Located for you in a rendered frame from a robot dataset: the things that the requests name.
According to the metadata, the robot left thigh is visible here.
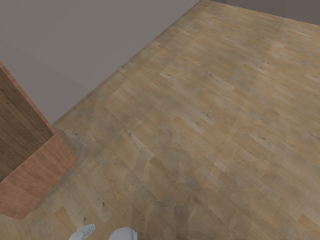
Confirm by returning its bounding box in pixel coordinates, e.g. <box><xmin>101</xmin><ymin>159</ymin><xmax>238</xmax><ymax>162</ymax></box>
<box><xmin>108</xmin><ymin>227</ymin><xmax>138</xmax><ymax>240</ymax></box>

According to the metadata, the robot left hand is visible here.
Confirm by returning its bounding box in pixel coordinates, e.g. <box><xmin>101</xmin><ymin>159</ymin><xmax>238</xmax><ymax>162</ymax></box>
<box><xmin>69</xmin><ymin>224</ymin><xmax>96</xmax><ymax>240</ymax></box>

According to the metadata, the cupboard door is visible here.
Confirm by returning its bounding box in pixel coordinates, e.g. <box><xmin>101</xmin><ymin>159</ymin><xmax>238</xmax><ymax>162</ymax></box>
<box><xmin>0</xmin><ymin>69</ymin><xmax>54</xmax><ymax>182</ymax></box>

